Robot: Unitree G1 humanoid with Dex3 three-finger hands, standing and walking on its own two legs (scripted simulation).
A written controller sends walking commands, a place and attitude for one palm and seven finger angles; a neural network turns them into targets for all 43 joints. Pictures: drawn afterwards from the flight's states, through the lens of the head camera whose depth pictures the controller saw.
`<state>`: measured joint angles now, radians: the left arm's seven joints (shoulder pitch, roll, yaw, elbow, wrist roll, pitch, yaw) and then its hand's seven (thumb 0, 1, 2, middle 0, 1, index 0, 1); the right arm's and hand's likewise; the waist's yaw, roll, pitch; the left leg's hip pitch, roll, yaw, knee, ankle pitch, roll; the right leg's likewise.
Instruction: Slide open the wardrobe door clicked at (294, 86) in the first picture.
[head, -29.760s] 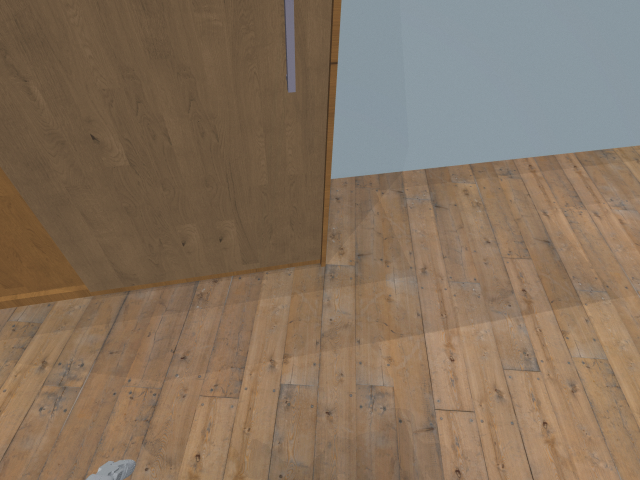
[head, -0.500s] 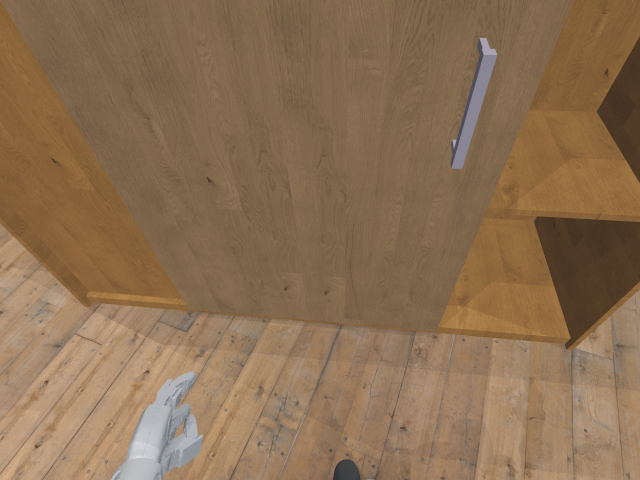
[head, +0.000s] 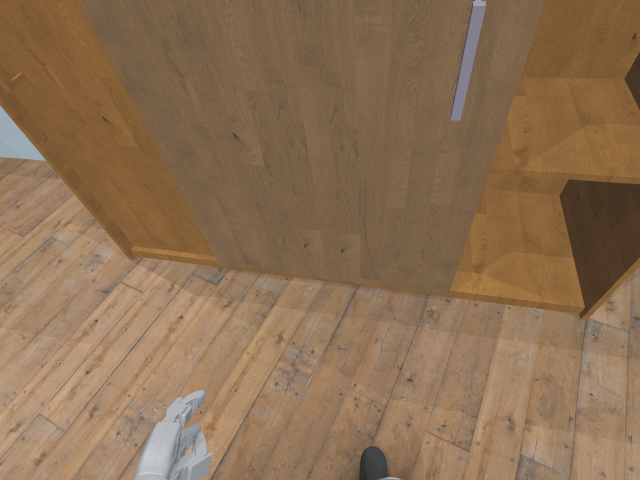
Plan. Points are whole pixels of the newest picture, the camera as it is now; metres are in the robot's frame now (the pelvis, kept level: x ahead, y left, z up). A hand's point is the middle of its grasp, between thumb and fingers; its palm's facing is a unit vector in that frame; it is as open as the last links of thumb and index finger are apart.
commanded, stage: stop stepping back and stand still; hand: right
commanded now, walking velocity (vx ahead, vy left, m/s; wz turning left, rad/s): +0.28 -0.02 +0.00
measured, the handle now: (465, 61) +0.76 -0.22 +0.11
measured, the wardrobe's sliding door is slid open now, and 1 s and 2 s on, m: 0.43 0.43 0.43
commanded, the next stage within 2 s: let the arm hang, fingers relaxed in 1.78 s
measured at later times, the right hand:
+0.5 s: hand out of the picture +0.12 -0.28 +0.18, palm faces +0.41 +0.75 -0.51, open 7.4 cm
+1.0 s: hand out of the picture +0.18 -0.34 +0.17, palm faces +0.44 +0.74 -0.51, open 7.4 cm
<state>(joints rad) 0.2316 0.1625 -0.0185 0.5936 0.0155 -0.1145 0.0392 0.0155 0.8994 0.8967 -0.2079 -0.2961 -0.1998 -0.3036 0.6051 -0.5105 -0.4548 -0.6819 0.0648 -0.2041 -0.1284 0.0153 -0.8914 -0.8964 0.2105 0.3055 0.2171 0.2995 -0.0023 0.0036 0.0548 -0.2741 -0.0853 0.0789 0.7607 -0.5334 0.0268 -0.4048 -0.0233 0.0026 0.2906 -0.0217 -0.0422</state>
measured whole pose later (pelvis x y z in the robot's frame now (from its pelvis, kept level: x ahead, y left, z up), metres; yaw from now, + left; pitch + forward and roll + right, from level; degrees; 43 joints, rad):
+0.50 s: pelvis -0.07 -0.03 -0.02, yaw -3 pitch -1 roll +0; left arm 0.27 0.14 -0.03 0.61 0.01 -0.14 0.04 0.02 0.90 0.90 -0.21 -0.30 -0.20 -0.30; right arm 0.58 -0.48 -0.45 -0.61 0.03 -0.22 -0.15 0.02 -0.89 -0.90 0.21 0.31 0.21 0.30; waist 0.03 0.02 0.02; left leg -0.28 -0.02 0.10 0.61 -0.44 0.03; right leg -0.34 -0.06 -0.03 0.63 -0.33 0.00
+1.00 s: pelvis -0.02 -0.07 -0.01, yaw -3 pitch +1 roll +1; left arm 0.16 0.18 -0.01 0.58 -0.01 -0.12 0.05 0.02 0.90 0.90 -0.20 -0.30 -0.20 -0.30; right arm 0.55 -0.46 -0.46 -0.56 0.04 -0.23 -0.16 0.01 -0.89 -0.90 0.21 0.31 0.22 0.30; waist 0.00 0.01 0.06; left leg -0.21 0.02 0.08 0.51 -0.31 0.00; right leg -0.30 -0.07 -0.08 0.57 -0.29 0.01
